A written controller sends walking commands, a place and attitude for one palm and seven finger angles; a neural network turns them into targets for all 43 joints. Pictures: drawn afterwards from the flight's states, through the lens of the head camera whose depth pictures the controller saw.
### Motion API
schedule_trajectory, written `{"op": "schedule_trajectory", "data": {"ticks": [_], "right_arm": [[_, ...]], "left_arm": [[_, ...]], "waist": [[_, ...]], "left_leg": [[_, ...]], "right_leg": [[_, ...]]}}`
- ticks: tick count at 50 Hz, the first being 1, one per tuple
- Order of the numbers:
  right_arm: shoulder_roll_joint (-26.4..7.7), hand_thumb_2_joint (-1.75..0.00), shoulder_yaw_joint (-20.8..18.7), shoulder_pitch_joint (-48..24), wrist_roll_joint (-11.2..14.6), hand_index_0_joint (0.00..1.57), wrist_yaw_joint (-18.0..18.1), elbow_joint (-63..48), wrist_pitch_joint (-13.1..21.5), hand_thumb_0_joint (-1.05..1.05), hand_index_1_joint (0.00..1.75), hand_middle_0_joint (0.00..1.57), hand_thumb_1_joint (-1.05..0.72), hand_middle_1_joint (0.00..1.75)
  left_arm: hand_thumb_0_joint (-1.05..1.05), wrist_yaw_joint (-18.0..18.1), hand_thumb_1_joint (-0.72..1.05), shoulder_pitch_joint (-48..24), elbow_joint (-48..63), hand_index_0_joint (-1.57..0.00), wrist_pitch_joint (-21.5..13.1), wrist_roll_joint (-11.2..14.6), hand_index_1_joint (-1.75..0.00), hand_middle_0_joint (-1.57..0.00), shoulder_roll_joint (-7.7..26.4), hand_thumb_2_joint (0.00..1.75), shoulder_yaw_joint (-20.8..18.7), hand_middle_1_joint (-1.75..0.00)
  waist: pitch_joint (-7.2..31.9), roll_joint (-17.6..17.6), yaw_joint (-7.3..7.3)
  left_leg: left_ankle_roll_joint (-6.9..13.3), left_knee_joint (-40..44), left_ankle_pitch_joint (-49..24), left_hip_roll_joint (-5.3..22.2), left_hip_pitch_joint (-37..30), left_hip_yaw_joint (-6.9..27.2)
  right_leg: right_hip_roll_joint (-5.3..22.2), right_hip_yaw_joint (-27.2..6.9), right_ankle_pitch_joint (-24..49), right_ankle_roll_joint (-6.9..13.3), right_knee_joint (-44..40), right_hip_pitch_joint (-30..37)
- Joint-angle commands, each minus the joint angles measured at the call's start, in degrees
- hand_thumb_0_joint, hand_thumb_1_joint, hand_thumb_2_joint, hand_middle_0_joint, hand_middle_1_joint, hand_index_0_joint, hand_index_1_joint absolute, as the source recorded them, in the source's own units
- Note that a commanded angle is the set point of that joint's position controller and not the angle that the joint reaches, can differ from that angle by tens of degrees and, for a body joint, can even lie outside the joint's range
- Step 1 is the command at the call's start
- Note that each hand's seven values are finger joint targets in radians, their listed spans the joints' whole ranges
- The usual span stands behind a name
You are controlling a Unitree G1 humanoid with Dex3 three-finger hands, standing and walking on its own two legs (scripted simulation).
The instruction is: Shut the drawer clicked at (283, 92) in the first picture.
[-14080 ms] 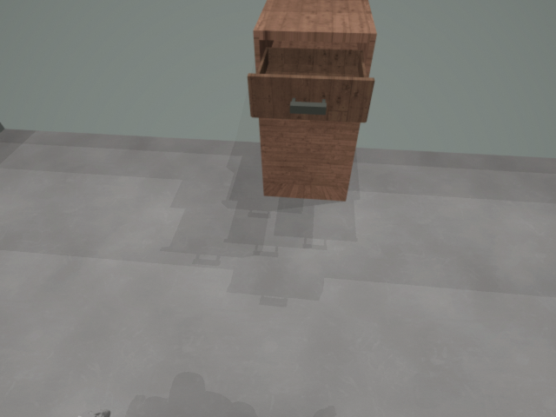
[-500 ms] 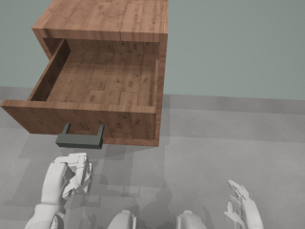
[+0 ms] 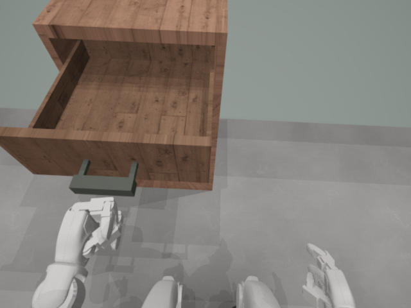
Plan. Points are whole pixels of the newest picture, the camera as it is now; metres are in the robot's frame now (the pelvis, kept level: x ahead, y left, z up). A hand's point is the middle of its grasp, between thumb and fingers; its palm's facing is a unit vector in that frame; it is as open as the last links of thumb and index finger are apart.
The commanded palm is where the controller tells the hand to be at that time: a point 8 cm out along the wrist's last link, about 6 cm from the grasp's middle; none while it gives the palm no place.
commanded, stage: bring the fist close to the handle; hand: left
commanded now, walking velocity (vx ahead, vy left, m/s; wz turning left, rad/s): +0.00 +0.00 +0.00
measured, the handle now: (107, 175) +0.35 +0.20 +0.04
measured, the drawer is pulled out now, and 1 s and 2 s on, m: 0.28 0.22 0.09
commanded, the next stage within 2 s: push the drawer shut in 0.06 s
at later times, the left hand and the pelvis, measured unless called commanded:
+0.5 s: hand (123, 215) +0.28 +0.16 +0.04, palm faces -0.05 -1.00 -0.05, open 3.0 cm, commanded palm +0.28 +0.22 +0.05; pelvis +0.00 +0.00 +0.00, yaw +0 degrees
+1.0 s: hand (128, 185) +0.33 +0.16 +0.04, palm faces -0.04 -1.00 -0.06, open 3.1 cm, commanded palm +0.33 +0.21 +0.05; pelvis -0.02 +0.00 +0.00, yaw +0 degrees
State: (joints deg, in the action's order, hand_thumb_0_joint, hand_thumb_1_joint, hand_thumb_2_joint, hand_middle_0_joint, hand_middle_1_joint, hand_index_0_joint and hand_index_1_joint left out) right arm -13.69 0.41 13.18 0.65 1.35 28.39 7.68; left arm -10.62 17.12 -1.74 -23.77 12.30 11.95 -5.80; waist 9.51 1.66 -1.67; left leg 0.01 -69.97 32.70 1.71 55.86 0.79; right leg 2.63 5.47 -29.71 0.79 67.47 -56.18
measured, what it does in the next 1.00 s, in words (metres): stands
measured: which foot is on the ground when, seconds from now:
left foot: down 0.00-1.00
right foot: down 0.00-1.00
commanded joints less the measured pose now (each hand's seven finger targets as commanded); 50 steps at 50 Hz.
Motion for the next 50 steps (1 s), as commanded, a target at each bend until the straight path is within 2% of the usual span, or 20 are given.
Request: {"op": "schedule_trajectory", "data": {"ticks": [1, 3, 4, 9, 11, 13, 16, 17, 19, 26, 28, 31, 33, 34, 36, 38, 41, 42, 45, 50], "right_arm": [[-7.80, -0.90, -3.11, -1.31, 0.29, 0.20, 0.73, -8.39, 2.93, 0.00, 0.30, 0.20, -0.90, 0.30], [-7.65, -0.90, -3.12, -1.45, 0.27, 0.20, 0.63, -8.52, 2.93, 0.00, 0.30, 0.20, -0.90, 0.30], [-7.65, -0.90, -3.18, -1.18, 0.36, 0.20, 0.62, -8.60, 2.78, 0.00, 0.30, 0.20, -0.90, 0.30], [-7.72, -0.90, -3.05, -1.09, 0.37, 0.20, 0.58, -8.79, 2.53, 0.00, 0.30, 0.20, -0.90, 0.30], [-8.03, -0.90, -2.85, -0.82, 0.18, 0.20, 0.67, -8.48, 2.39, 0.00, 0.30, 0.20, -0.90, 0.30], [-7.92, -0.90, -2.86, -0.97, 0.08, 0.20, 0.64, -8.24, 2.39, 0.00, 0.30, 0.20, -0.90, 0.30], [-8.32, -0.90, -2.86, -0.94, 0.04, 0.20, 0.72, -7.91, 2.14, 0.00, 0.30, 0.20, -0.90, 0.30], [-8.22, -0.90, -2.87, -0.99, 0.06, 0.20, 0.65, -7.86, 2.04, 0.00, 0.30, 0.20, -0.90, 0.30], [-8.11, -0.90, -2.88, -0.95, 0.18, 0.20, 0.56, -7.73, 1.98, 0.00, 0.30, 0.20, -0.90, 0.30], [-8.67, -0.90, -2.44, -1.02, 0.24, 0.20, 1.32, -5.00, 1.74, 0.00, 0.30, 0.20, -0.90, 0.30], [-8.46, -0.90, -2.51, -1.24, 0.27, 0.20, 1.32, -4.52, 1.93, 0.00, 0.30, 0.20, -0.90, 0.30], [-8.71, -0.90, -2.43, -1.09, 0.32, 0.20, 1.48, -3.99, 1.85, 0.00, 0.30, 0.20, -0.90, 0.30], [-8.59, -0.90, -2.43, -1.09, 0.40, 0.20, 1.37, -3.76, 1.82, 0.00, 0.30, 0.20, -0.90, 0.30], [-8.55, -0.90, -2.38, -1.11, 0.45, 0.20, 1.34, -3.77, 1.77, 0.00, 0.30, 0.20, -0.90, 0.30], [-8.83, -0.90, -2.38, -0.76, 0.40, 0.20, 1.46, -3.20, 1.68, 0.00, 0.30, 0.20, -0.90, 0.30], [-8.54, -0.90, -2.44, -0.96, 0.42, 0.20, 1.27, -3.37, 1.70, 0.00, 0.30, 0.20, -0.90, 0.30], [-8.92, -0.90, -2.31, -0.67, 0.46, 0.20, 1.31, -2.80, 1.38, 0.00, 0.30, 0.20, -0.90, 0.30], [-8.74, -0.90, -2.20, -0.58, 0.44, 0.20, 1.23, -2.67, 1.34, 0.00, 0.30, 0.20, -0.90, 0.30], [-8.89, -0.90, -2.33, -0.27, 0.48, 0.20, 1.29, -2.22, 1.02, 0.00, 0.30, 0.20, -0.90, 0.30], [-9.15, -0.90, -2.31, 0.38, 0.46, 0.20, 1.35, -1.51, 0.46, 0.00, 0.30, 0.20, -0.90, 0.30]], "left_arm": [[0.00, 0.06, 0.90, -4.92, 11.64, -1.40, -3.91, 0.79, -1.60, -1.40, 6.25, 0.90, -3.63, -1.60], [0.00, -0.04, 0.90, -4.79, 12.58, -1.40, -3.97, 0.83, -1.60, -1.40, 5.91, 0.90, -3.40, -1.60], [0.00, -0.01, 0.90, -3.48, 12.27, -1.40, -3.70, 0.92, -1.60, -1.40, 6.10, 0.90, -3.94, -1.60], [0.00, 0.40, 0.90, -5.30, 13.37, -1.40, -2.92, 0.41, -1.60, -1.40, 5.10, 0.90, -2.01, -1.60], [0.00, 0.98, 0.90, -8.04, 12.47, -1.40, -2.54, -0.15, -1.60, -1.40, 5.88, 0.90, -2.10, -1.60], [0.00, 1.44, 0.90, -10.40, 11.30, -1.40, -2.43, -0.53, -1.60, -1.40, 4.36, 0.90, -0.92, -1.60], [0.00, 1.98, 0.90, -13.02, 9.52, -1.40, -1.95, -0.84, -1.60, -1.40, 5.91, 0.90, -2.32, -1.60], [0.00, 2.02, 0.90, -14.07, 10.13, -1.40, -2.02, -1.13, -1.60, -1.40, 6.08, 0.90, -2.37, -1.60], [0.00, 2.10, 0.90, -15.90, 10.00, -1.40, -1.76, -1.07, -1.60, -1.40, 4.63, 0.90, -0.73, -1.60], [0.00, 2.36, 0.90, -28.15, 4.28, -1.40, -2.01, -1.31, -1.60, -1.40, 7.31, 0.90, -2.50, -1.60], [0.00, 2.00, 0.90, -30.14, 4.18, -1.40, -2.25, -1.08, -1.60, -1.40, 6.67, 0.90, -2.07, -1.60], [0.00, 1.78, 0.90, -31.54, 1.45, -1.40, -1.75, -0.81, -1.60, -1.40, 7.59, 0.90, -2.89, -1.60], [0.00, 1.70, 0.90, -33.18, 1.06, -1.40, -1.73, -0.62, -1.60, -1.40, 7.46, 0.90, -3.05, -1.60], [0.00, 1.70, 0.90, -33.74, 0.30, -1.40, -1.54, -0.61, -1.60, -1.40, 6.89, 0.90, -2.47, -1.60], [0.00, 2.06, 0.90, -35.74, -1.54, -1.40, -1.62, -0.54, -1.60, -1.40, 8.40, 0.90, -3.99, -1.60], [0.00, 2.09, 0.90, -37.02, -1.43, -1.40, -2.15, -0.54, -1.60, -1.40, 6.97, 0.90, -2.81, -1.60], [0.00, 2.65, 0.90, -39.79, -5.21, -1.40, -2.42, -0.94, -1.60, -1.40, 8.25, 0.90, -3.74, -1.60], [0.00, 2.64, 0.90, -41.89, -5.92, -1.40, -2.66, -1.21, -1.60, -1.40, 7.38, 0.90, -2.88, -1.60], [0.00, 2.77, 0.90, -44.06, -9.26, -1.40, -3.16, -1.27, -1.60, -1.40, 9.09, 0.90, -4.96, -1.60], [0.00, 2.44, 0.90, -49.55, -11.97, -1.40, -3.92, -1.36, -1.60, -1.40, 10.47, 0.90, -5.90, -1.60]], "waist": [[13.40, -1.28, -0.78], [14.81, 1.00, -0.20], [15.19, 0.18, -0.03], [14.85, 0.84, -0.78], [13.90, 0.74, -1.35], [13.45, 0.59, -1.60], [14.21, 0.05, -1.34], [16.06, 1.40, -0.86], [15.99, 1.20, -1.57], [14.25, -0.67, -3.07], [16.58, 1.86, -2.62], [17.49, 0.47, -2.61], [18.34, 1.46, -2.18], [17.95, 1.76, -2.37], [17.46, -0.61, -2.57], [18.20, 1.05, -2.43], [16.04, -1.06, -3.00], [15.59, -0.30, -3.20], [15.70, -1.25, -3.17], [17.24, 1.39, -3.19]], "left_leg": [[1.22, 9.67, -14.27, -1.86, -5.96, 0.78], [1.09, 9.93, -15.47, -1.92, -7.26, 0.73], [1.06, 10.01, -16.09, -1.91, -7.54, 0.67], [1.00, 10.21, -16.99, -1.73, -8.73, 1.05], [1.02, 10.06, -16.37, -1.66, -7.92, 1.42], [0.93, 10.06, -15.40, -1.68, -8.12, 1.43], [0.97, 10.30, -15.00, -1.68, -7.95, 1.66], [0.90, 10.40, -15.81, -1.73, -8.77, 1.41], [0.88, 10.50, -16.00, -1.70, -9.56, 1.45], [1.26, 10.20, -10.75, -1.88, -6.89, 1.63], [1.21, 10.18, -11.66, -2.03, -8.46, 1.32], [1.34, 10.34, -12.58, -1.95, -8.39, 1.28], [1.10, 10.91, -13.07, -1.97, -9.11, 1.32], [1.10, 11.04, -12.73, -1.99, -9.31, 1.17], [1.20, 11.25, -12.28, -1.82, -8.46, 1.49], [1.07, 11.55, -12.22, -1.93, -9.50, 1.18], [1.19, 11.83, -9.76, -1.89, -7.70, 1.22], [1.15, 11.97, -9.29, -1.99, -7.83, 1.11], [1.16, 11.78, -8.37, -2.09, -6.84, 0.58], [0.98, 12.14, -9.03, -1.99, -8.10, 0.68]], "right_leg": [[-2.45, -2.61, 10.15, 0.31, -9.36, 12.24], [-2.33, -2.49, 11.44, 0.47, -8.92, 12.50], [-2.36, -2.32, 12.18, 0.46, -8.95, 13.07], [-2.47, -1.85, 12.96, 0.41, -8.67, 11.85], [-2.53, -1.69, 11.90, 0.48, -8.49, 10.82], [-2.44, -1.64, 11.08, 0.37, -8.60, 9.92], [-2.50, -1.65, 10.44, 0.53, -8.64, 10.16], [-2.35, -1.90, 11.22, 0.59, -8.47, 10.87], [-2.26, -1.75, 11.48, 0.45, -8.74, 10.49], [-2.24, -2.60, 6.80, 0.34, -9.94, 9.24], [-2.03, -2.89, 7.78, 0.41, -9.96, 9.77], [-2.07, -2.97, 8.62, 0.34, -10.26, 10.86], [-1.92, -2.99, 9.11, 0.41, -10.27, 11.54], [-1.91, -2.97, 8.87, 0.37, -10.57, 11.25], [-2.05, -2.96, 8.37, 0.35, -10.79, 11.61], [-1.89, -3.11, 8.50, 0.28, -10.91, 11.56], [-2.03, -3.33, 6.16, 0.21, -11.55, 11.00], [-1.98, -3.38, 5.92, 0.22, -11.61, 10.69], [-1.88, -4.08, 4.99, 0.10, -12.20, 11.31], [-1.88, -4.04, 6.10, 0.34, -11.71, 10.74]]}}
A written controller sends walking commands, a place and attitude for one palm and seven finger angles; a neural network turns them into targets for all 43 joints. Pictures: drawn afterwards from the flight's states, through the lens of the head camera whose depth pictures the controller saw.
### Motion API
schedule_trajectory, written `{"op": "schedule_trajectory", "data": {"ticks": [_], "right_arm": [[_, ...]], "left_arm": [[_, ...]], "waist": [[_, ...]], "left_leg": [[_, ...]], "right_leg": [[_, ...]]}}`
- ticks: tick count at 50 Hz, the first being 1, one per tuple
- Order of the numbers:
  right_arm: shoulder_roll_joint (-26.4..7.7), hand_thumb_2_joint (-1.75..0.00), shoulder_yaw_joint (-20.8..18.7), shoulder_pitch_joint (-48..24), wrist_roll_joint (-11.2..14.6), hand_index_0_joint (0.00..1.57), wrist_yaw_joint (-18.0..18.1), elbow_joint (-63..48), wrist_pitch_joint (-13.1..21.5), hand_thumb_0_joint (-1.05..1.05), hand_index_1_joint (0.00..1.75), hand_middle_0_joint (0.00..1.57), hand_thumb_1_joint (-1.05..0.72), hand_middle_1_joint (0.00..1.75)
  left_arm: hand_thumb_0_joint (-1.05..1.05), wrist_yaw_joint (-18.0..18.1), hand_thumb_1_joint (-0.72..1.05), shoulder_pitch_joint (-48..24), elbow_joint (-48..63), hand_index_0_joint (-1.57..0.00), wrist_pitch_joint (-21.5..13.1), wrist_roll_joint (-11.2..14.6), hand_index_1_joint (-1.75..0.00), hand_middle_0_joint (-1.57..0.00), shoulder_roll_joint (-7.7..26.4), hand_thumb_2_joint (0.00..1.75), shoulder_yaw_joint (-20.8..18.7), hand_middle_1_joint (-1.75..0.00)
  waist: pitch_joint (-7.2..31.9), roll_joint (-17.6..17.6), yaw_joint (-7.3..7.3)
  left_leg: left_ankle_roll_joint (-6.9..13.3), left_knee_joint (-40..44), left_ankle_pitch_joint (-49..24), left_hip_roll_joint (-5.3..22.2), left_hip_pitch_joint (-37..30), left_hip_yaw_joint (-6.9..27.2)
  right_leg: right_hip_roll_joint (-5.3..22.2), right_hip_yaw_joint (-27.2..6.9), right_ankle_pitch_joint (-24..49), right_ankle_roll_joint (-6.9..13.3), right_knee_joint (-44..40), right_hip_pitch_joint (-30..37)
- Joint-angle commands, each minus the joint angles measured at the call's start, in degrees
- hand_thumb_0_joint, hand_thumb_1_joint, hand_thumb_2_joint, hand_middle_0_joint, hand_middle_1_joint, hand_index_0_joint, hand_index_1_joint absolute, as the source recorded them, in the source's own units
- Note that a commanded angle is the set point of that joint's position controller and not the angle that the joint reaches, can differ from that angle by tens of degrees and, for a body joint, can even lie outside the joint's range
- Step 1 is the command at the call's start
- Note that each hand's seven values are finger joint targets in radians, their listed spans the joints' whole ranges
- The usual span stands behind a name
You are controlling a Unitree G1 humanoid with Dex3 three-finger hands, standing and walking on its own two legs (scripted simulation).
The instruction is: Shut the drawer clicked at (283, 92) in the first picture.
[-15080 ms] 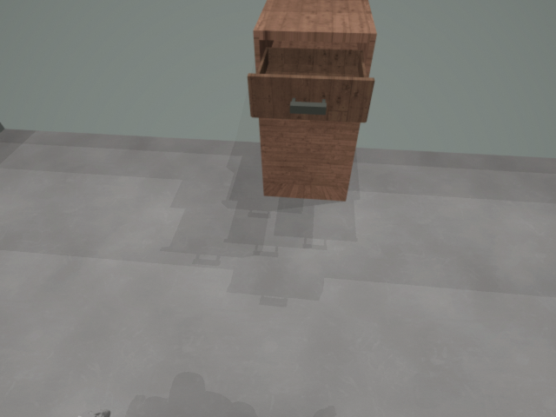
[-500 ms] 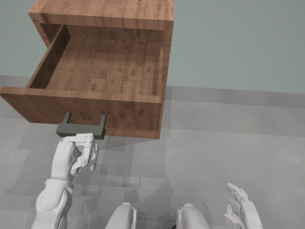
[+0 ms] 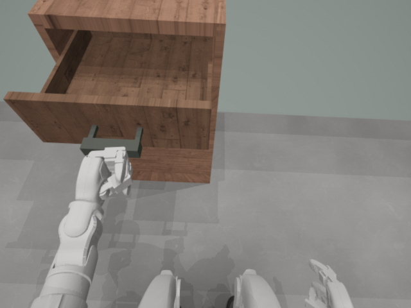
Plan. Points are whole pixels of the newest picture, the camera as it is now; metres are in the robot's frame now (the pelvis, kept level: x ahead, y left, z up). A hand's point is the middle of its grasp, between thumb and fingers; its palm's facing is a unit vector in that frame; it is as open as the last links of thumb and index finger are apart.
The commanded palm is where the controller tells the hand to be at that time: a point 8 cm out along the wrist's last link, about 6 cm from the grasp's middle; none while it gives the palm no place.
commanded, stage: push the drawer shut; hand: left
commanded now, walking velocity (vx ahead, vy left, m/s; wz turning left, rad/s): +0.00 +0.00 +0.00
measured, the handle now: (114, 139) +0.43 +0.20 +0.04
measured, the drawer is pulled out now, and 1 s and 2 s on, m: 0.22 0.09 0.00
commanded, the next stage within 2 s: pull the fist back off the drawer in 1.92 s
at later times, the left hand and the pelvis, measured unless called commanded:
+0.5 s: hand (134, 143) +0.42 +0.16 +0.04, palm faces -0.04 -1.00 -0.05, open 3.1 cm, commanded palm +0.41 +0.21 +0.04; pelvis +0.00 +0.00 +0.00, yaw -1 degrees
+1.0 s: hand (138, 123) +0.47 +0.16 +0.04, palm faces -0.04 -1.00 -0.04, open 3.2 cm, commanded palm +0.47 +0.21 +0.04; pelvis +0.00 +0.00 +0.00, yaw -2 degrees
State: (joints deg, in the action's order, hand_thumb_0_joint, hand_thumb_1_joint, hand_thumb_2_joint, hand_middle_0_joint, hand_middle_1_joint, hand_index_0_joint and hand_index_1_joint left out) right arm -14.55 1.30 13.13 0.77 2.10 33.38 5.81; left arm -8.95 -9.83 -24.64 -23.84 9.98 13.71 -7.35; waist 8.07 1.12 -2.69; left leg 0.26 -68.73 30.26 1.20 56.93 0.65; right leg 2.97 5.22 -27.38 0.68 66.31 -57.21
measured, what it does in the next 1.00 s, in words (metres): stands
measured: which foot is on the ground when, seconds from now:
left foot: down 0.00-1.00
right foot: down 0.00-1.00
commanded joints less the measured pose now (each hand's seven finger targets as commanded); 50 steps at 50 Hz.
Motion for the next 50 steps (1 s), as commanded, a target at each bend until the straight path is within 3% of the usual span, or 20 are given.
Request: {"op": "schedule_trajectory", "data": {"ticks": [1, 4, 8, 11, 16, 18, 21, 23, 27, 29, 32, 33, 37, 39, 41, 44, 50], "right_arm": [[-8.42, -0.90, -3.12, 0.96, 0.32, 0.20, 0.60, -6.24, 2.25, 0.00, 0.30, 0.20, -0.90, 0.30], [-8.53, -0.90, -3.23, 1.61, 0.31, 0.20, 0.56, -5.67, 1.75, 0.00, 0.30, 0.20, -0.90, 0.30], [-8.65, -0.90, -3.22, 2.57, 0.16, 0.20, 0.65, -4.70, 1.24, 0.00, 0.30, 0.20, -0.90, 0.30], [-8.85, -0.90, -3.23, 3.29, 0.05, 0.20, 0.56, -4.49, 0.83, 0.00, 0.30, 0.20, -0.90, 0.30], [-8.86, -0.90, -3.48, 4.62, -0.18, 0.20, 0.13, -3.83, 0.17, 0.00, 0.30, 0.20, -0.90, 0.30], [-8.88, -0.90, -3.44, 5.02, -0.20, 0.20, 0.04, -3.19, -0.41, 0.00, 0.30, 0.20, -0.90, 0.30], [-9.09, -0.90, -3.46, 5.72, -0.46, 0.20, -0.09, -3.30, -0.90, 0.00, 0.30, 0.20, -0.90, 0.30], [-8.85, -0.90, -3.50, 6.23, -0.44, 0.20, -0.34, -2.94, -1.28, 0.00, 0.30, 0.20, -0.90, 0.30], [-9.04, -0.90, -3.51, 7.18, -0.69, 0.20, -0.46, -2.55, -1.87, 0.00, 0.30, 0.20, -0.90, 0.30], [-8.83, -0.90, -3.49, 7.15, -0.64, 0.20, -0.58, -2.35, -2.04, 0.00, 0.30, 0.20, -0.90, 0.30], [-9.26, -0.90, -3.56, 8.49, -0.88, 0.20, -0.62, -2.04, -2.38, 0.00, 0.30, 0.20, -0.90, 0.30], [-9.05, -0.90, -3.59, 8.46, -0.92, 0.20, -0.70, -2.10, -2.46, 0.00, 0.30, 0.20, -0.90, 0.30], [-9.40, -0.90, -3.60, 9.47, -1.10, 0.20, -0.90, -1.54, -3.07, 0.00, 0.30, 0.20, -0.90, 0.30], [-9.39, -0.90, -3.54, 9.49, -1.15, 0.20, -0.88, -1.13, -3.42, 0.00, 0.30, 0.20, -0.90, 0.30], [-9.61, -0.90, -3.52, 10.19, -1.34, 0.20, -0.78, -1.22, -3.58, 0.00, 0.30, 0.20, -0.90, 0.30], [-9.49, -0.90, -3.55, 10.48, -1.54, 0.20, -1.03, -1.00, -3.87, 0.00, 0.30, 0.20, -0.90, 0.30], [-9.86, -0.90, -3.33, 11.23, -1.73, 0.20, -1.20, -0.46, -4.70, 0.00, 0.30, 0.20, -0.90, 0.30]], "left_arm": [[0.00, 0.61, 0.90, -24.48, 10.32, -1.40, -3.83, 0.87, -1.60, -1.40, 7.85, 0.90, -3.09, -1.60], [0.00, 0.50, 0.90, -26.74, 7.75, -1.40, -3.81, 0.82, -1.60, -1.40, 9.04, 0.90, -4.52, -1.60], [0.00, 0.35, 0.90, -31.95, 4.00, -1.40, -3.94, 0.76, -1.60, -1.40, 9.70, 0.90, -5.10, -1.60], [0.00, 0.21, 0.90, -33.38, 1.54, -1.40, -4.29, 0.59, -1.60, -1.40, 11.19, 0.90, -6.44, -1.60], [0.00, 0.20, 0.90, -36.53, -1.63, -1.40, -4.83, 0.07, -1.60, -1.40, 10.67, 0.90, -6.27, -1.60], [0.00, 0.27, 0.90, -38.58, -4.38, -1.40, -4.90, -0.02, -1.60, -1.40, 11.34, 0.90, -7.00, -1.60], [0.00, 0.44, 0.90, -40.11, -6.09, -1.40, -5.55, -0.41, -1.60, -1.40, 13.31, 0.90, -8.74, -1.60], [0.00, 0.31, 0.90, -41.33, -7.54, -1.40, -5.80, -0.69, -1.60, -1.40, 12.26, 0.90, -8.04, -1.60], [0.00, 0.02, 0.90, -43.84, -10.28, -1.40, -6.61, -0.91, -1.60, -1.40, 15.29, 0.90, -10.57, -1.60], [0.00, -0.45, 0.90, -46.67, -10.78, -1.40, -6.92, -0.86, -1.60, -1.40, 13.91, 0.90, -9.23, -1.60], [0.00, -0.79, 0.90, -49.07, -12.06, -1.40, -7.32, -1.10, -1.60, -1.40, 16.53, 0.90, -11.17, -1.60], [0.00, -0.95, 0.90, -49.27, -12.51, -1.40, -7.32, -1.04, -1.60, -1.40, 15.55, 0.90, -10.62, -1.60], [0.00, -0.95, 0.90, -51.16, -15.00, -1.40, -7.41, -1.34, -1.60, -1.40, 16.35, 0.90, -11.44, -1.60], [0.00, -0.75, 0.90, -53.32, -17.24, -1.40, -7.50, -1.58, -1.60, -1.40, 16.96, 0.90, -11.81, -1.60], [0.00, -0.71, 0.90, -55.84, -16.85, -1.40, -8.18, -1.98, -1.60, -1.40, 18.94, 0.90, -12.76, -1.60], [0.00, -0.83, 0.90, -57.41, -17.83, -1.40, -8.61, -2.19, -1.60, -1.40, 18.06, 0.90, -12.21, -1.60], [0.00, -0.88, 0.90, -60.84, -21.68, -1.40, -8.56, -2.99, -1.60, -1.40, 20.45, 0.90, -13.35, -1.60]], "waist": [[18.61, 0.95, -3.07], [19.75, 1.37, -2.74], [20.21, 0.98, -3.60], [21.39, 1.54, -3.13], [23.17, 2.53, -3.67], [21.84, 1.28, -4.28], [23.16, 1.72, -3.77], [23.30, 2.15, -4.01], [23.94, 1.03, -4.34], [23.26, 2.60, -4.97], [25.09, 2.49, -4.92], [25.59, 3.96, -4.90], [25.93, 3.08, -5.35], [24.01, 2.29, -5.96], [25.57, 3.25, -5.97], [27.34, 4.59, -6.29], [25.77, 4.23, -7.35]], "left_leg": [[0.93, 10.96, -6.77, -1.37, -9.55, 1.27], [0.69, 10.97, -7.52, -1.30, -9.72, 1.13], [0.77, 10.54, -8.20, -1.27, -9.60, 1.08], [0.76, 10.61, -9.17, -1.29, -9.59, 1.11], [0.63, 10.39, -12.28, -1.07, -11.59, 1.23], [0.63, 10.39, -11.81, -1.02, -10.61, 1.16], [0.70, 10.33, -12.54, -1.10, -10.11, 1.07], [0.55, 10.47, -13.27, -1.02, -10.87, 1.04], [0.86, 9.94, -12.90, -1.05, -9.54, 0.70], [0.81, 9.94, -12.59, -1.04, -9.87, 0.66], [0.77, 9.69, -13.88, -0.82, -10.94, 1.09], [0.70, 9.61, -14.69, -0.91, -11.54, 0.99], [0.77, 9.14, -15.37, -0.80, -11.39, 1.16], [0.84, 9.00, -13.73, -0.81, -9.69, 1.07], [0.98, 8.68, -14.61, -0.84, -10.25, 1.26], [0.86, 8.54, -15.45, -0.82, -11.78, 1.34], [1.04, 8.16, -13.64, -0.69, -9.89, 1.44]], "right_leg": [[-2.43, -3.33, 4.11, 0.39, -10.18, 11.12], [-2.39, -3.47, 4.92, 0.41, -10.15, 11.74], [-2.41, -3.64, 5.77, 0.26, -10.14, 11.37], [-2.54, -3.63, 6.45, 0.47, -9.85, 12.03], [-2.68, -3.29, 9.28, 0.53, -9.38, 11.38], [-2.72, -3.34, 9.08, 0.35, -9.72, 11.11], [-2.79, -3.51, 9.79, 0.50, -9.32, 12.13], [-2.83, -3.40, 10.43, 0.48, -9.38, 11.82], [-2.94, -3.94, 10.61, 0.33, -9.42, 12.65], [-2.89, -3.90, 10.36, 0.35, -9.50, 11.51], [-3.19, -3.66, 11.17, 0.43, -8.78, 11.18], [-3.15, -3.67, 11.81, 0.45, -8.65, 11.03], [-3.40, -3.48, 12.29, 0.40, -8.53, 10.55], [-3.35, -3.60, 11.11, 0.25, -8.85, 10.10], [-3.46, -3.73, 11.75, 0.39, -8.23, 10.12], [-3.54, -3.68, 12.09, 0.36, -8.29, 9.71], [-3.72, -3.84, 10.63, 0.28, -8.64, 8.50]]}}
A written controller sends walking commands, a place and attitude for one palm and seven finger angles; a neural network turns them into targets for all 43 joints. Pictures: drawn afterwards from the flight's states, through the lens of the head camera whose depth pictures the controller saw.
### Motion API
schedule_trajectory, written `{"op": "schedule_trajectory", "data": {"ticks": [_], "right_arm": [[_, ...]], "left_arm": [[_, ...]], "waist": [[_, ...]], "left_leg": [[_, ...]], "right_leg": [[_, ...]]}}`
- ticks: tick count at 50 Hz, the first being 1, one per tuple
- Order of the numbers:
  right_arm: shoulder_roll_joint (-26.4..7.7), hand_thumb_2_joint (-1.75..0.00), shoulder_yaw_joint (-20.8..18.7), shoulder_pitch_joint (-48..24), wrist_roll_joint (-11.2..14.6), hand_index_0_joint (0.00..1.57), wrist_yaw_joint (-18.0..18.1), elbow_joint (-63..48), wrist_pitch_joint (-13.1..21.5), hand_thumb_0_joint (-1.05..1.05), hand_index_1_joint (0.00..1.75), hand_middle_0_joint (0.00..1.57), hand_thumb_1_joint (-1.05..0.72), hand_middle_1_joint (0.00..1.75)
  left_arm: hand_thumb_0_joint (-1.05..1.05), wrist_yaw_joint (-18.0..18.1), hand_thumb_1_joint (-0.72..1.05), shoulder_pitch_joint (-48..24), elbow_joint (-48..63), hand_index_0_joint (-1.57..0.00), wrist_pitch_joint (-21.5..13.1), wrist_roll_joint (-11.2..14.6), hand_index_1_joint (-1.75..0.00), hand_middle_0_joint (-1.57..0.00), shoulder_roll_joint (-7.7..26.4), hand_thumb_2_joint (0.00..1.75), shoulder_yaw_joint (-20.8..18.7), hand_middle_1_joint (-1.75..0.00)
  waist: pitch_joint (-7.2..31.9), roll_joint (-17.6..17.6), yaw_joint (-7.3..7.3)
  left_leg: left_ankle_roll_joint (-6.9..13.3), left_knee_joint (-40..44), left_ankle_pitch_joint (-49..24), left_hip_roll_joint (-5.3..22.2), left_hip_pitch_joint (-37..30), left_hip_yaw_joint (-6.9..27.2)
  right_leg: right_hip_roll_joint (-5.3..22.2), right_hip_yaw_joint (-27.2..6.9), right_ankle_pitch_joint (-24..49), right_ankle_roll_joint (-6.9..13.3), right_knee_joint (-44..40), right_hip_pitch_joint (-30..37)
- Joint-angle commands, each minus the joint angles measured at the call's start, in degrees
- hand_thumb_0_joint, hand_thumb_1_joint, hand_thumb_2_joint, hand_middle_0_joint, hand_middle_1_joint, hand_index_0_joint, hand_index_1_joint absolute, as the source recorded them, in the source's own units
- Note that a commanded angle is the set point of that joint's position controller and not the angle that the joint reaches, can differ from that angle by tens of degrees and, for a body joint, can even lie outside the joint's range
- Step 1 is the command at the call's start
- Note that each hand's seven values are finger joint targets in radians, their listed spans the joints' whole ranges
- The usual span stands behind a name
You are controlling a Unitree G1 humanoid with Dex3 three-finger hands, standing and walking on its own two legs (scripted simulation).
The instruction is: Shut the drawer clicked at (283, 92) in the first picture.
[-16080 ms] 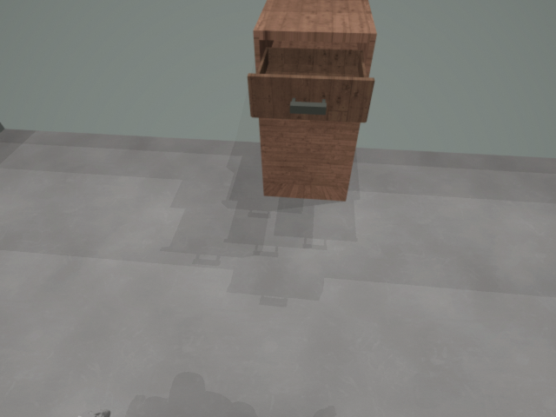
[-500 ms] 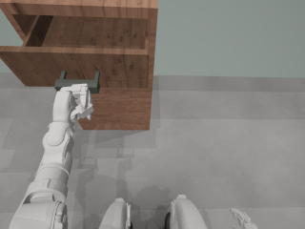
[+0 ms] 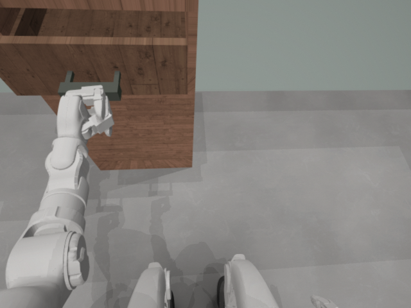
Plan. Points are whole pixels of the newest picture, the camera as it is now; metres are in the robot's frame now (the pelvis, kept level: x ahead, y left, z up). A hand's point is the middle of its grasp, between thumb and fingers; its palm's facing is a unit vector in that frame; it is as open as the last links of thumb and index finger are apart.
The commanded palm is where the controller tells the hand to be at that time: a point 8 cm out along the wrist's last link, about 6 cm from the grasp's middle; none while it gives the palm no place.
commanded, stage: push the drawer shut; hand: left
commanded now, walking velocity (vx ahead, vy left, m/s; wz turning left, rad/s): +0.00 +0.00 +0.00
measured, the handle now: (92, 83) +0.55 +0.21 +0.05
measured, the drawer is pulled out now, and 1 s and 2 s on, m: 0.09 0.00 0.00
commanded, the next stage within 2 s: pull the fist back off the drawer in 0.92 s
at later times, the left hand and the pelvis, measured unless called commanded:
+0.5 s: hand (113, 89) +0.53 +0.16 +0.05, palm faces +0.00 -1.00 -0.04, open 3.3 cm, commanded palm +0.53 +0.21 +0.05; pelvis -0.01 +0.00 -0.01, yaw -1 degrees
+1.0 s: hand (110, 77) +0.57 +0.17 +0.04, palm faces +0.01 -1.00 -0.06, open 3.1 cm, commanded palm +0.60 +0.19 +0.05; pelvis -0.01 +0.01 -0.02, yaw -1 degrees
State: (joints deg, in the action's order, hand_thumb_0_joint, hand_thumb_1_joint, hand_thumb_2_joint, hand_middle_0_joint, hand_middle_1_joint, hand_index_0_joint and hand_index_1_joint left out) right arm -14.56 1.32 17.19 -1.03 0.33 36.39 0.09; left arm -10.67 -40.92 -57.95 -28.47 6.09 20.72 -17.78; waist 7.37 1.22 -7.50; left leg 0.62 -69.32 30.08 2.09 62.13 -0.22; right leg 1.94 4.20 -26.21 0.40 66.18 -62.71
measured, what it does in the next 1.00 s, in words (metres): stands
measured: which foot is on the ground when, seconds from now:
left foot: down 0.00-1.00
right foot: down 0.00-1.00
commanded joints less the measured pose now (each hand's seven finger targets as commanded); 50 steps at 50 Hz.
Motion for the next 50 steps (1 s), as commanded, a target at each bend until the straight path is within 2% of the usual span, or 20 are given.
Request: {"op": "schedule_trajectory", "data": {"ticks": [1, 8, 10, 12, 14, 15, 16, 19, 21, 22, 23, 25, 27, 32, 35, 37, 38, 44, 47, 50], "right_arm": [[-10.07, -0.90, -3.18, 7.56, -0.06, 0.20, 0.64, -3.41, 0.97, 0.00, 0.30, 0.20, -0.90, 0.30], [-10.56, -0.90, -2.88, 8.85, -0.45, 0.20, 0.52, -2.94, 0.50, 0.00, 0.30, 0.20, -0.90, 0.30], [-10.74, -0.90, -2.82, 9.35, -0.65, 0.20, 0.47, -2.78, 0.33, 0.00, 0.30, 0.20, -0.90, 0.30], [-10.82, -0.90, -2.68, 9.83, -0.78, 0.20, 0.24, -2.61, 0.20, 0.00, 0.30, 0.20, -0.90, 0.30], [-11.17, -0.90, -2.57, 10.39, -0.90, 0.20, 0.35, -2.50, -0.08, 0.00, 0.30, 0.20, -0.90, 0.30], [-11.05, -0.90, -2.52, 10.51, -0.91, 0.20, 0.21, -2.59, -0.10, 0.00, 0.30, 0.20, -0.90, 0.30], [-11.24, -0.90, -2.51, 10.85, -1.10, 0.20, 0.21, -2.60, -0.10, 0.00, 0.30, 0.20, -0.90, 0.30], [-11.30, -0.90, -2.29, 11.40, -1.16, 0.20, 0.09, -2.60, -0.49, 0.00, 0.30, 0.20, -0.90, 0.30], [-11.37, -0.90, -2.16, 11.98, -1.34, 0.20, -0.08, -2.28, -0.59, 0.00, 0.30, 0.20, -0.90, 0.30], [-11.63, -0.90, -2.02, 12.19, -1.39, 0.20, -0.02, -2.20, -0.76, 0.00, 0.30, 0.20, -0.90, 0.30], [-11.55, -0.90, -2.01, 12.43, -1.45, 0.20, -0.07, -2.38, -0.75, 0.00, 0.30, 0.20, -0.90, 0.30], [-11.62, -0.90, -1.94, 12.89, -1.54, 0.20, -0.16, -2.27, -0.91, 0.00, 0.30, 0.20, -0.90, 0.30], [-11.78, -0.90, -1.64, 13.45, -1.61, 0.20, -0.11, -2.04, -1.00, 0.00, 0.30, 0.20, -0.90, 0.30], [-12.13, -0.90, -1.56, 14.85, -2.00, 0.20, -0.34, -1.99, -1.45, 0.00, 0.30, 0.20, -0.90, 0.30], [-12.03, -0.90, -1.44, 15.32, -2.20, 0.20, -0.69, -1.60, -1.71, 0.00, 0.30, 0.20, -0.90, 0.30], [-12.19, -0.90, -1.50, 16.13, -2.37, 0.20, -0.86, -1.34, -1.85, 0.00, 0.30, 0.20, -0.90, 0.30], [-12.20, -0.90, -1.48, 16.22, -2.36, 0.20, -0.84, -1.27, -1.93, 0.00, 0.30, 0.20, -0.90, 0.30], [-12.41, -0.90, -1.12, 17.12, -2.66, 0.20, -0.57, 0.10, -1.73, 0.00, 0.30, 0.20, -0.90, 0.30], [-12.76, -0.90, -0.88, 17.14, -2.73, 0.20, -0.23, 0.20, -1.27, 0.00, 0.30, 0.20, -0.90, 0.30], [-12.63, -0.90, -0.70, 16.90, -2.77, 0.20, -0.10, 0.51, -0.55, 0.00, 0.30, 0.20, -0.90, 0.30]], "left_arm": [[0.00, 0.86, 0.90, -31.19, 10.63, -1.40, -3.83, 0.89, -1.60, -1.40, 13.98, 0.90, -3.05, -1.60], [0.00, 0.94, 0.90, -38.60, 8.12, -1.40, -3.43, -0.45, -1.60, -1.40, 16.16, 0.90, -3.17, -1.60], [0.00, 1.12, 0.90, -39.19, 7.82, -1.40, -3.35, -0.63, -1.60, -1.40, 17.37, 0.90, -3.96, -1.60], [0.00, 0.91, 0.90, -41.16, 6.62, -1.40, -2.87, -0.94, -1.60, -1.40, 16.38, 0.90, -2.66, -1.60], [0.00, 1.18, 0.90, -42.37, 5.73, -1.40, -2.45, -1.28, -1.60, -1.40, 19.38, 0.90, -4.60, -1.60], [0.00, 1.18, 0.90, -42.38, 4.95, -1.40, -2.06, -1.44, -1.60, -1.40, 18.72, 0.90, -4.19, -1.60], [0.00, 1.20, 0.90, -43.64, 5.72, -1.40, -2.21, -1.60, -1.60, -1.40, 20.36, 0.90, -5.18, -1.60], [0.00, 1.31, 0.90, -44.34, 4.40, -1.40, -1.72, -2.35, -1.60, -1.40, 21.45, 0.90, -5.61, -1.60], [0.00, 1.51, 0.90, -45.63, 2.33, -1.40, -1.13, -2.56, -1.60, -1.40, 21.31, 0.90, -5.44, -1.60], [0.00, 1.60, 0.90, -46.71, 2.69, -1.40, -1.10, -2.90, -1.60, -1.40, 23.25, 0.90, -6.40, -1.60], [0.00, 1.60, 0.90, -47.67, 2.89, -1.40, -0.99, -3.00, -1.60, -1.40, 22.59, 0.90, -5.70, -1.60], [0.00, 1.63, 0.90, -47.43, 1.81, -1.40, -0.48, -3.41, -1.60, -1.40, 24.64, 0.90, -7.14, -1.60], [0.00, 1.51, 0.90, -49.46, 1.00, -1.40, -0.02, -3.72, -1.60, -1.40, 26.05, 0.90, -7.52, -1.60], [0.00, 1.31, 0.90, -51.14, 0.82, -1.40, 0.74, -4.62, -1.60, -1.40, 28.33, 0.90, -8.68, -1.60], [0.00, 1.49, 0.90, -53.94, 0.97, -1.40, 1.28, -5.00, -1.60, -1.40, 26.77, 0.90, -6.84, -1.60], [0.00, 1.92, 0.90, -54.10, 0.02, -1.40, 1.61, -5.25, -1.60, -1.40, 26.51, 0.90, -6.98, -1.60], [0.00, 2.02, 0.90, -55.16, -0.22, -1.40, 1.85, -5.31, -1.60, -1.40, 26.31, 0.90, -6.72, -1.60], [0.00, 3.50, 0.90, -62.40, -1.28, -1.40, 2.60, -6.50, -1.60, -1.40, 24.64, 0.90, -3.48, -1.60], [0.00, 4.11, 0.90, -65.03, -1.28, -1.40, 2.70, -6.94, -1.60, -1.40, 25.64, 0.90, -3.02, -1.60], [0.00, 4.43, 0.90, -66.83, -1.13, -1.40, 2.99, -6.93, -1.60, -1.40, 23.81, 0.90, -1.03, -1.60]], "waist": [[25.64, 3.60, -3.19], [27.73, 6.21, -4.88], [28.91, 6.80, -4.80], [29.01, 7.47, -5.82], [28.69, 6.56, -5.87], [28.91, 6.99, -5.96], [29.93, 7.73, -5.98], [30.32, 8.86, -5.92], [28.85, 7.96, -7.16], [29.16, 8.04, -7.01], [29.91, 8.54, -7.41], [30.73, 8.35, -7.21], [30.23, 8.32, -8.12], [33.05, 11.96, -8.10], [32.27, 13.60, -9.05], [32.77, 12.88, -9.45], [32.04, 11.95, -9.99], [29.23, 13.47, -12.84], [30.03, 15.41, -13.56], [30.23, 17.02, -14.19]], "left_leg": [[0.88, 8.56, -12.81, -1.59, -14.24, 2.59], [0.98, 7.51, -12.33, -1.51, -14.32, 3.11], [0.96, 7.20, -13.73, -1.44, -15.02, 3.28], [0.97, 6.91, -13.19, -1.35, -15.25, 3.57], [1.14, 6.62, -13.23, -1.20, -13.61, 3.63], [1.22, 6.47, -12.70, -1.37, -12.95, 3.38], [1.25, 6.24, -13.49, -1.22, -13.71, 3.67], [1.12, 6.15, -14.17, -1.14, -13.69, 3.89], [1.40, 5.58, -13.75, -1.07, -12.57, 3.95], [1.32, 5.58, -13.59, -0.88, -12.13, 4.06], [1.43, 5.49, -13.82, -0.96, -12.22, 4.06], [1.53, 4.78, -13.95, -0.92, -10.75, 3.65], [1.68, 4.44, -14.30, -0.71, -10.13, 3.92], [1.30, 4.08, -18.15, -0.38, -13.40, 4.66], [1.15, 4.10, -18.06, -0.17, -14.63, 5.20], [1.12, 3.93, -19.42, -0.01, -15.55, 5.70], [1.28, 3.69, -18.51, 0.05, -14.50, 5.67], [1.19, 3.92, -14.15, 0.03, -14.15, 6.86], [1.11, 3.94, -12.21, -0.07, -14.38, 7.31], [0.99, 4.24, -10.81, -0.10, -15.40, 7.75]], "right_leg": [[-2.83, -2.74, 8.84, 0.58, -8.26, 13.22], [-2.96, -2.77, 7.86, 0.55, -7.76, 10.92], [-3.02, -2.80, 8.74, 0.62, -7.68, 11.09], [-3.20, -2.55, 8.16, 0.57, -7.51, 9.51], [-3.25, -2.78, 8.28, 0.54, -7.49, 10.42], [-3.26, -2.89, 7.96, 0.50, -7.63, 10.47], [-3.34, -2.71, 8.43, 0.65, -7.11, 10.17], [-3.45, -2.64, 8.50, 0.68, -7.07, 9.79], [-3.62, -2.49, 8.34, 0.62, -6.97, 8.59], [-3.52, -2.49, 8.05, 0.56, -6.87, 8.69], [-3.58, -2.62, 8.30, 0.50, -6.94, 8.89], [-3.62, -2.95, 8.65, 0.45, -6.94, 9.89], [-3.73, -2.80, 8.95, 0.40, -6.60, 9.24], [-3.80, -2.07, 10.76, 0.63, -5.81, 7.45], [-3.91, -1.72, 10.08, 0.64, -5.93, 5.16], [-3.99, -1.38, 10.72, 0.63, -5.82, 4.48], [-4.04, -1.45, 10.20, 0.48, -5.91, 4.08], [-3.94, -0.83, 6.95, 0.59, -5.87, -1.06], [-3.90, -0.85, 5.77, 0.76, -5.61, -2.68], [-3.88, -0.64, 5.00, 0.88, -5.66, -4.18]]}}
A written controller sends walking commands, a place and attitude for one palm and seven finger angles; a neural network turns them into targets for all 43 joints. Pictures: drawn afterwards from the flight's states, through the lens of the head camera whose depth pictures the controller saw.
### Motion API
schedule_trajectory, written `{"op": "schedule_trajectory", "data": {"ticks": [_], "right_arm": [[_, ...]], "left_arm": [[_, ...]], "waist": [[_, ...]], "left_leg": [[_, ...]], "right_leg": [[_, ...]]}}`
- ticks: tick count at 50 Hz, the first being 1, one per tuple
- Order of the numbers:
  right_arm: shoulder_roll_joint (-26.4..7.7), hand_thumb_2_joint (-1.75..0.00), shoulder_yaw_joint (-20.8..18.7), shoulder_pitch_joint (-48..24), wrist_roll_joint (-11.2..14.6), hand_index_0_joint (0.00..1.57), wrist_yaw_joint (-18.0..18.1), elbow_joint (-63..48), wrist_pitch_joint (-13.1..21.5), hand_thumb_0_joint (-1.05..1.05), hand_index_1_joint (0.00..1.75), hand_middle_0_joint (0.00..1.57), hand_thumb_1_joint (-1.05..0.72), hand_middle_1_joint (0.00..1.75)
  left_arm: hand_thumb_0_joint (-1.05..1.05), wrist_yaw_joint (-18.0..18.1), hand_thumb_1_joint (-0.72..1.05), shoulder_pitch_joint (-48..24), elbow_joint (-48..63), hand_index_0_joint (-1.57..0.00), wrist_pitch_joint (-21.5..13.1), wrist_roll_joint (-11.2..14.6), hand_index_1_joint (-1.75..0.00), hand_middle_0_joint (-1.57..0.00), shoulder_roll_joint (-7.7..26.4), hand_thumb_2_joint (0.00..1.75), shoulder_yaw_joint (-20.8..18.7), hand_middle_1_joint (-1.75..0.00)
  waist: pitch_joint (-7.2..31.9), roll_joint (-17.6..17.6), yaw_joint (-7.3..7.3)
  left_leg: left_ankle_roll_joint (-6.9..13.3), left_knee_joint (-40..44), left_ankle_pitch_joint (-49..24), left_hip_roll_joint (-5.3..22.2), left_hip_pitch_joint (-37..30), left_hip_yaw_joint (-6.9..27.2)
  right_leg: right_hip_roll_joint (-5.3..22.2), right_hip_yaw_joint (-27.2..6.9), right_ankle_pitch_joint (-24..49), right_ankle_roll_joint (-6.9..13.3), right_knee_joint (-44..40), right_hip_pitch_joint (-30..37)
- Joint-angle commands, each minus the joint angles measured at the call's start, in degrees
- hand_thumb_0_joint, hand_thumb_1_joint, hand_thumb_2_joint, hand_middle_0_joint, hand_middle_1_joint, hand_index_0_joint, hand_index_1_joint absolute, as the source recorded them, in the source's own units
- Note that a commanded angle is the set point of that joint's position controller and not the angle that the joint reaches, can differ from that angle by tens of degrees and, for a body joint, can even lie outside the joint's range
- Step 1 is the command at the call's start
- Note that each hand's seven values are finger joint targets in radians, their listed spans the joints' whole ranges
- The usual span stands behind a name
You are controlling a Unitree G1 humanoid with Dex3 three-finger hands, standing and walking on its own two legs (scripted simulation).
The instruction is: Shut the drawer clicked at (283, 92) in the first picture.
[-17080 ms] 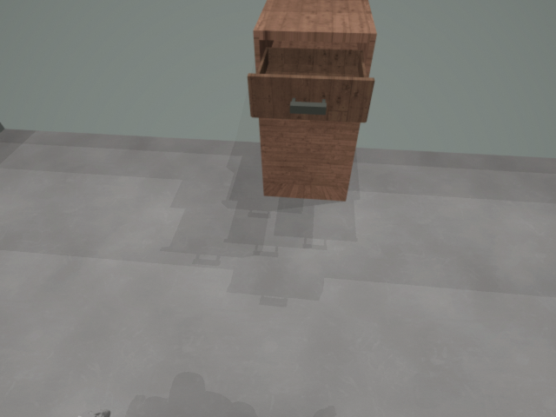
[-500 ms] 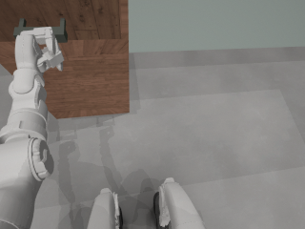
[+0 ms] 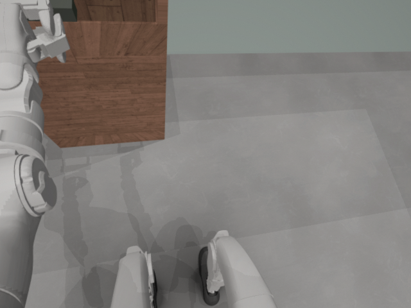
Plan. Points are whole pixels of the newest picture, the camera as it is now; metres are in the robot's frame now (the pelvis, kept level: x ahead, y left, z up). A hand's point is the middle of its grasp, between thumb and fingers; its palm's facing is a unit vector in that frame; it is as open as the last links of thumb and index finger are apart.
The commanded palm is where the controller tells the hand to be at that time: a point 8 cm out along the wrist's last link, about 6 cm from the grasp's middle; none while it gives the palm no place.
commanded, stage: pull the fist back off the drawer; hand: left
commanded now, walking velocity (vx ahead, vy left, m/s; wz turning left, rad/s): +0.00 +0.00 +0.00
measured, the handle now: out of the picture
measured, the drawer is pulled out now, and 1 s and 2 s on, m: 0.00 0.00 0.00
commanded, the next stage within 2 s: draw the hand back to the body in 0.72 s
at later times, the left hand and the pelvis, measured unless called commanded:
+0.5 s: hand (69, 38) +0.57 +0.16 +0.07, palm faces +0.02 -1.00 -0.05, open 3.4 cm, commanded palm +0.54 +0.19 +0.07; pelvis +0.00 +0.00 +0.01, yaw -1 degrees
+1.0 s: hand (54, 55) +0.52 +0.17 +0.09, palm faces -0.01 -1.00 -0.05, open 3.3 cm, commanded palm +0.47 +0.22 +0.11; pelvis +0.05 +0.00 +0.05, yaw -1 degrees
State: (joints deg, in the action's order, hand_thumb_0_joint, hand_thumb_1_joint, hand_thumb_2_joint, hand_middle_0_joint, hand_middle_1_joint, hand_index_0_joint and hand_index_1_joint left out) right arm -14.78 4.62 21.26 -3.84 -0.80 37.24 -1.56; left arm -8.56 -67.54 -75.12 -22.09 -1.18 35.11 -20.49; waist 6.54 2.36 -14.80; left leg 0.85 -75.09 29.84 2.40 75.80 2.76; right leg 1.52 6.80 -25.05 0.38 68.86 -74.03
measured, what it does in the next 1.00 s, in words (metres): shifts its weight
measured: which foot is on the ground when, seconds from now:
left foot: down 0.00-1.00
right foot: down 0.00-1.00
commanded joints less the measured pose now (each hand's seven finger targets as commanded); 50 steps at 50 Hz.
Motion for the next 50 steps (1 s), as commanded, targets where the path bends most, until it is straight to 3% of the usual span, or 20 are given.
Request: {"op": "schedule_trajectory", "data": {"ticks": [1, 6, 10, 12, 15, 18, 20, 23, 25, 29, 31, 32, 35, 37, 40, 41, 44, 45, 47, 50], "right_arm": [[-12.49, -0.90, -4.00, 12.85, -0.02, 0.20, 1.09, -0.21, 1.39, 0.00, 0.30, 0.20, -0.90, 0.30], [-12.48, -0.90, -4.04, 12.96, -0.34, 0.20, 0.51, -0.35, 1.84, 0.00, 0.30, 0.20, -0.90, 0.30], [-12.43, -0.90, -3.77, 12.57, -0.23, 0.20, 0.16, -0.88, 1.62, 0.00, 0.30, 0.20, -0.90, 0.30], [-12.41, -0.90, -3.91, 12.46, -0.21, 0.20, -0.11, -1.60, 1.55, 0.00, 0.30, 0.20, -0.90, 0.30], [-12.21, -0.90, -3.89, 12.11, 0.06, 0.20, -0.32, -2.17, 1.30, 0.00, 0.30, 0.20, -0.90, 0.30], [-12.08, -0.90, -4.02, 11.68, 0.43, 0.20, -0.53, -2.94, 0.88, 0.00, 0.30, 0.20, -0.90, 0.30], [-11.72, -0.90, -4.16, 11.34, 0.74, 0.20, -0.51, -3.37, 0.61, 0.00, 0.30, 0.20, -0.90, 0.30], [-11.74, -0.90, -4.45, 11.28, 0.90, 0.20, -0.51, -4.03, 0.18, 0.00, 0.30, 0.20, -0.90, 0.30], [-11.34, -0.90, -4.72, 11.11, 1.07, 0.20, -0.71, -4.23, -0.13, 0.00, 0.30, 0.20, -0.90, 0.30], [-10.97, -0.90, -5.41, 10.85, 1.30, 0.20, -0.83, -5.17, -0.94, 0.00, 0.30, 0.20, -0.90, 0.30], [-10.61, -0.90, -5.77, 10.65, 1.46, 0.20, -0.96, -5.69, -1.30, 0.00, 0.30, 0.20, -0.90, 0.30], [-10.28, -0.90, -5.82, 10.40, 1.63, 0.20, -0.97, -5.52, -1.42, 0.00, 0.30, 0.20, -0.90, 0.30], [-10.26, -0.90, -6.31, 10.03, 1.87, 0.20, -0.75, -4.90, -1.81, 0.00, 0.30, 0.20, -0.90, 0.30], [-10.09, -0.90, -6.45, 9.79, 1.72, 0.20, -0.54, -4.50, -1.72, 0.00, 0.30, 0.20, -0.90, 0.30], [-10.02, -0.90, -6.68, 9.54, 1.60, 0.20, -0.30, -3.96, -1.89, 0.00, 0.30, 0.20, -0.90, 0.30], [-9.92, -0.90, -6.72, 9.56, 1.53, 0.20, -0.33, -3.99, -1.93, 0.00, 0.30, 0.20, -0.90, 0.30], [-9.62, -0.90, -7.47, 8.39, 2.47, 0.20, -0.87, -6.96, -2.61, 0.00, 0.30, 0.20, -0.90, 0.30], [-9.34, -0.90, -7.53, 7.76, 3.01, 0.20, -1.02, -7.98, -2.77, 0.00, 0.30, 0.20, -0.90, 0.30], [-8.90, -0.90, -7.50, 7.20, 4.15, 0.20, -1.14, -9.37, -2.91, 0.00, 0.30, 0.20, -0.90, 0.30], [-8.48, -0.90, -7.59, 4.98, 5.26, 0.20, -0.35, -10.75, -2.49, 0.00, 0.30, 0.20, -0.90, 0.30]], "left_arm": [[0.00, 2.43, 0.90, -41.18, 16.78, -1.40, -3.49, 0.35, -1.60, -1.40, 8.63, 0.90, 2.47, -1.60], [0.00, 2.76, 0.90, -39.90, 16.22, -1.40, -2.88, 0.18, -1.60, -1.40, 7.39, 0.90, 2.66, -1.60], [0.00, 2.60, 0.90, -37.74, 15.10, -1.40, -2.33, -0.01, -1.60, -1.40, 8.94, 0.90, 1.33, -1.60], [0.00, 2.39, 0.90, -36.55, 17.10, -1.40, -2.93, 0.12, -1.60, -1.40, 8.97, 0.90, 0.87, -1.60], [0.00, 2.31, 0.90, -32.93, 16.36, -1.40, -2.74, 0.66, -1.60, -1.40, 10.36, 0.90, -1.02, -1.60], [0.00, 1.66, 0.90, -27.33, 16.16, -1.40, -2.99, 1.15, -1.60, -1.40, 11.17, 0.90, -2.64, -1.60], [0.00, 1.24, 0.90, -25.72, 17.29, -1.40, -3.06, 1.57, -1.60, -1.40, 9.30, 0.90, -1.45, -1.60], [0.00, 0.97, 0.90, -21.21, 19.39, -1.40, -3.75, 2.24, -1.60, -1.40, 11.01, 0.90, -3.99, -1.60], [0.00, 0.79, 0.90, -18.10, 19.95, -1.40, -3.89, 2.63, -1.60, -1.40, 8.38, 0.90, -2.92, -1.60], [0.00, 0.61, 0.90, -10.30, 23.56, -1.40, -4.73, 4.02, -1.60, -1.40, 9.37, 0.90, -6.15, -1.60], [0.00, 0.37, 0.90, -5.72, 25.05, -1.40, -5.19, 4.28, -1.60, -1.40, 7.37, 0.90, -5.45, -1.60], [0.00, 0.29, 0.90, -6.59, 26.34, -1.40, -5.40, 4.59, -1.60, -1.40, 5.42, 0.90, -3.90, -1.60], [0.00, 0.31, 0.90, -6.53, 26.68, -1.40, -6.16, 5.25, -1.60, -1.40, 4.59, 0.90, -3.77, -1.60], [0.00, 0.32, 0.90, -7.82, 26.91, -1.40, -7.03, 5.44, -1.60, -1.40, 3.25, 0.90, -2.95, -1.60], [0.00, -0.02, 0.90, -6.54, 25.86, -1.40, -7.85, 5.38, -1.60, -1.40, 2.18, 0.90, -2.21, -1.60], [0.00, -0.22, 0.90, -6.65, 26.86, -1.40, -8.32, 5.46, -1.60, -1.40, 1.46, 0.90, -1.60, -1.60], [0.00, -1.14, 0.90, 5.18, 37.33, -1.40, -7.77, 7.26, -1.60, -1.40, 1.64, 0.90, -2.54, -1.60], [0.00, -1.49, 0.90, 10.18, 40.36, -1.40, -6.64, 8.10, -1.60, -1.40, 0.86, 0.90, -2.01, -1.60], [0.00, -1.93, 0.90, 18.39, 43.96, -1.40, -3.48, 9.89, -1.60, -1.40, -2.31, 0.90, 0.03, -1.60], [0.00, -1.05, 0.90, 23.13, 51.25, -1.40, -0.54, 12.16, -1.60, -1.40, -3.58, 0.90, 0.46, -1.60]], "waist": [[31.38, 17.63, -7.20], [32.62, 17.98, -6.38], [31.46, 15.06, -5.41], [33.75, 16.15, -4.36], [31.76, 12.35, -3.58], [31.69, 11.90, -1.78], [30.36, 10.13, -1.89], [33.06, 10.23, 0.29], [31.87, 9.39, 0.66], [34.75, 6.68, 3.23], [35.16, 6.15, 4.18], [34.40, 6.76, 3.58], [30.91, 4.64, 3.16], [31.11, 6.13, 2.85], [30.86, 5.16, 2.62], [31.54, 7.27, 3.02], [40.48, 10.90, 7.71], [41.22, 10.04, 8.64], [37.40, 7.01, 9.00], [31.18, 2.26, 9.12]], "left_leg": [[0.61, 10.26, -10.85, -0.26, -30.74, 5.37], [0.50, 10.24, -10.29, -0.54, -31.34, 5.55], [0.82, 10.48, -7.68, -0.70, -27.22, 4.60], [0.74, 10.58, -8.85, -0.80, -28.75, 4.47], [1.19, 10.55, -7.87, -0.82, -24.92, 3.25], [1.10, 10.97, -8.83, -0.80, -24.62, 2.45], [1.29, 11.30, -8.91, -0.73, -23.83, 1.93], [1.08, 11.52, -12.18, -0.65, -25.49, 1.54], [0.97, 12.18, -13.51, -0.57, -26.69, 1.45], [0.99, 12.30, -19.49, -0.75, -27.39, 0.02], [0.89, 12.58, -22.17, -0.96, -28.44, -0.37], [0.82, 12.68, -23.30, -0.89, -29.30, -0.58], [0.74, 13.04, -22.60, -0.85, -29.12, -0.66], [0.65, 12.65, -23.95, -0.99, -30.59, -0.71], [0.52, 12.39, -26.51, -0.96, -32.01, -0.51], [0.33, 12.26, -28.84, -0.96, -33.81, -0.32], [-0.48, 14.69, -40.13, -0.73, -43.35, -0.61], [-0.54, 15.87, -42.02, -0.67, -44.59, -0.77], [-0.31, 18.44, -43.69, -0.49, -44.55, -1.02], [0.38, 21.94, -37.28, -0.83, -42.23, -2.39]], "right_leg": [[-3.39, -3.02, 3.88, 1.06, -8.05, 5.53], [-3.21, -2.89, 3.81, 1.23, -8.12, 6.03], [-3.29, -3.23, 2.53, 1.09, -8.68, 9.56], [-3.27, -3.33, 3.08, 1.18, -8.52, 10.38], [-3.44, -4.01, 2.58, 0.90, -9.39, 13.87], [-3.50, -4.24, 3.17, 1.06, -9.69, 15.85], [-3.52, -4.39, 3.50, 0.80, -10.04, 17.01], [-3.54, -4.48, 5.71, 0.88, -9.69, 19.50], [-3.59, -4.16, 6.72, 0.81, -9.92, 19.74], [-3.62, -4.74, 13.57, 0.55, -9.93, 26.34], [-3.65, -4.82, 16.97, 0.68, -9.65, 28.15], [-3.56, -4.75, 18.15, 0.53, -9.79, 27.64], [-3.55, -4.72, 17.86, 0.35, -10.52, 27.35], [-3.48, -4.81, 18.59, 0.39, -10.29, 26.32], [-3.34, -4.64, 20.26, 0.43, -10.09, 26.24], [-3.27, -4.45, 21.25, 0.62, -9.56, 25.41], [-3.40, -4.40, 27.45, 0.75, -11.16, 32.52], [-3.53, -4.35, 29.31, 0.73, -12.16, 35.37], [-3.77, -3.83, 31.36, 0.46, -14.37, 38.31], [-3.83, -4.00, 31.33, -0.01, -17.87, 43.29]]}}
